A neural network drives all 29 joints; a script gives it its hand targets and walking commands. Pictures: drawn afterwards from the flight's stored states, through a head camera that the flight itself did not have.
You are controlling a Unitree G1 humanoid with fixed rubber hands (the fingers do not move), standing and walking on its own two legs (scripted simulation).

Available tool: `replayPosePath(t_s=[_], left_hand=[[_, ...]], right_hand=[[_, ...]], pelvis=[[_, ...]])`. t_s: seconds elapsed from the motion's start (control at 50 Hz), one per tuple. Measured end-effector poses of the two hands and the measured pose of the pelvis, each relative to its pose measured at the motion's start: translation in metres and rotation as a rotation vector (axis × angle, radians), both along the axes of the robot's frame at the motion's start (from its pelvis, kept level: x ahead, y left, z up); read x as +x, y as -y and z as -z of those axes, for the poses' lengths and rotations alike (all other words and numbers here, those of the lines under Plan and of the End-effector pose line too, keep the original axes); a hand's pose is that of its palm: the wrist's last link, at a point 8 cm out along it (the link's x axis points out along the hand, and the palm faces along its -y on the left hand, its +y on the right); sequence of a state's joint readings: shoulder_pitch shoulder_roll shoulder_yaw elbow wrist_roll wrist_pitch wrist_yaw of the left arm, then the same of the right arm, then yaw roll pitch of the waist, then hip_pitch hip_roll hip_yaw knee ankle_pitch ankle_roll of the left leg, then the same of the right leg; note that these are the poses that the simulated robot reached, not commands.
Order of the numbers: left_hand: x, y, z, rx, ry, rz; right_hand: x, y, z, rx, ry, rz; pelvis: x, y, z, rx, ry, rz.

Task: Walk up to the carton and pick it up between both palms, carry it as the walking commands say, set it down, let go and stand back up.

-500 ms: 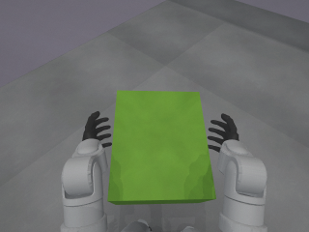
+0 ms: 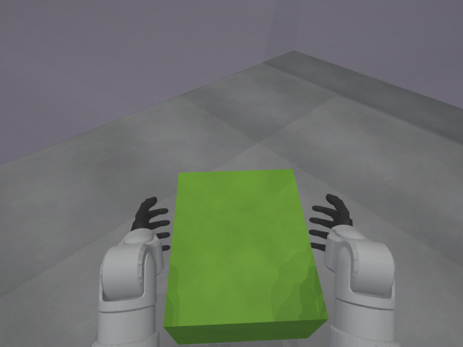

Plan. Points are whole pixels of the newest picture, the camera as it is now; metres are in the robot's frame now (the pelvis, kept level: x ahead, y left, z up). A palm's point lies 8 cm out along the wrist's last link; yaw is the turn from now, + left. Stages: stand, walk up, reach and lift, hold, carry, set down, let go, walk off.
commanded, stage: carry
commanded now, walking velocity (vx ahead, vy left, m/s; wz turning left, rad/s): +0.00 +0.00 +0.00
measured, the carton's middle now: (239, 250) +0.32 +0.00 +0.00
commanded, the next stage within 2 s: none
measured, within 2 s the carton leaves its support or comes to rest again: neither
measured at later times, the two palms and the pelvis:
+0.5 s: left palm (156, 255) +0.24 +0.13 +0.09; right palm (356, 253) +0.26 -0.18 +0.10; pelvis -0.02 -0.02 +0.00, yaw +0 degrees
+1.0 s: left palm (150, 248) +0.26 +0.15 +0.09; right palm (345, 243) +0.27 -0.16 +0.10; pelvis -0.01 -0.01 +0.00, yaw +0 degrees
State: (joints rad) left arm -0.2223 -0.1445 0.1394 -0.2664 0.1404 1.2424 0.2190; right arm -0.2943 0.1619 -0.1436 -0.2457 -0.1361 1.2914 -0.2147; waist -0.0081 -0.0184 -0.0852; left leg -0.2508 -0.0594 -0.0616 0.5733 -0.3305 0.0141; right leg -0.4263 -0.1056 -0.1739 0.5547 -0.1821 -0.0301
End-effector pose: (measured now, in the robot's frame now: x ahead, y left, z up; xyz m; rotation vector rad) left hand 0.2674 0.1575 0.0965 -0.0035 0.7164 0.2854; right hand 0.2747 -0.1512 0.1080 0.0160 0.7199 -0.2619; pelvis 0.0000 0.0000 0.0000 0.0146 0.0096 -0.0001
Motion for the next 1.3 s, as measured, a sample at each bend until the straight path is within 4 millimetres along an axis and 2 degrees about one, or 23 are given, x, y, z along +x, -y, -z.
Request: replayPosePath(t_s=[0.12,0.24,0.44,0.66,1.02,1.3], left_hand=[[-0.012,-0.003,0.000,0.009,0.000,-0.010],[-0.017,0.010,-0.005,0.023,0.017,-0.010],[-0.021,0.025,0.002,0.031,-0.011,-0.006],[-0.023,0.018,0.004,0.024,-0.014,-0.006],[-0.007,0.010,0.007,0.017,-0.016,-0.007],[-0.006,0.009,0.007,0.017,-0.009,-0.008]], right_hand=[[-0.008,-0.003,0.003,0.010,0.006,-0.011],[-0.012,0.011,0.003,0.026,0.030,-0.012],[-0.017,0.026,0.012,0.034,0.007,-0.008],[-0.018,0.018,0.011,0.026,0.013,-0.009],[-0.001,0.011,0.012,0.020,0.021,-0.013],[0.001,0.009,0.011,0.021,0.034,-0.016]], pelvis=[[-0.011,-0.001,0.001,0.008,0.001,-0.006],[-0.015,0.011,0.002,0.022,0.008,-0.005],[-0.023,0.024,0.003,0.031,-0.019,-0.001],[-0.026,0.017,0.003,0.023,-0.023,-0.002],[-0.013,0.011,0.002,0.015,-0.043,-0.002],[-0.011,0.010,0.001,0.014,-0.045,-0.002]])
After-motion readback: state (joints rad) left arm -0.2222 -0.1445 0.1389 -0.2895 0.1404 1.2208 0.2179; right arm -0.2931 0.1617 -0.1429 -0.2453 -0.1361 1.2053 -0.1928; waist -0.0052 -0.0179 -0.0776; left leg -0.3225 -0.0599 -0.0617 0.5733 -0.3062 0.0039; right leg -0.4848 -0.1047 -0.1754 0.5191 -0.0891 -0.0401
